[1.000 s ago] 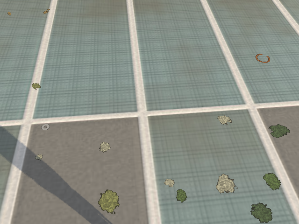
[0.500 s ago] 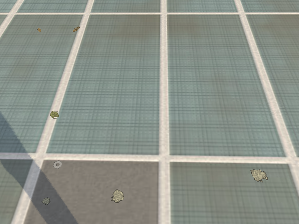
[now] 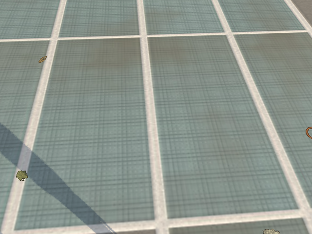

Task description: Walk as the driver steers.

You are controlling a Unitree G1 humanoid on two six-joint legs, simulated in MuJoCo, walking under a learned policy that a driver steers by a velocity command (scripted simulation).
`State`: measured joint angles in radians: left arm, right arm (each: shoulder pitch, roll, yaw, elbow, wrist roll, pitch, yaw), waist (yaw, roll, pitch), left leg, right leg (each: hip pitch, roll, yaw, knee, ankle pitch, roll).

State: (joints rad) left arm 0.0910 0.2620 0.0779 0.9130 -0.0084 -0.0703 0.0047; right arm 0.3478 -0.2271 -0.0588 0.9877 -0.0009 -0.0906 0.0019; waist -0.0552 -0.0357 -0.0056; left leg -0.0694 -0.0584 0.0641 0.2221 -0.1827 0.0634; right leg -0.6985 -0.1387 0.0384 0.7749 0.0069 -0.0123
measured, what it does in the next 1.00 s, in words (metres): walks ahead: right foot, then left foot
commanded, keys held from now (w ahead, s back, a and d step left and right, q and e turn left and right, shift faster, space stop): w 0.68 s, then no key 0.32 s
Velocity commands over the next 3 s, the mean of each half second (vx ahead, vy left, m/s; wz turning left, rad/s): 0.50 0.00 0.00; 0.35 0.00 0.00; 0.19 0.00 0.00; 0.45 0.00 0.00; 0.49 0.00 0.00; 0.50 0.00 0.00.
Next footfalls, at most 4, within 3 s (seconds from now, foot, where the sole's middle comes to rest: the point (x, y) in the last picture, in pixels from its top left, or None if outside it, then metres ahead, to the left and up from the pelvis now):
0.22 right None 0.31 -0.16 -0.79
0.76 left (132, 209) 0.62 0.09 -0.79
1.14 right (186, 204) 0.64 -0.15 -0.79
1.58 right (185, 188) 0.72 -0.16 -0.79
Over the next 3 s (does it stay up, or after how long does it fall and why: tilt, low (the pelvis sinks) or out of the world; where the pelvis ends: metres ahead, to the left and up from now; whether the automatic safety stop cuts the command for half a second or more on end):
stays up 1.43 -0.11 0.00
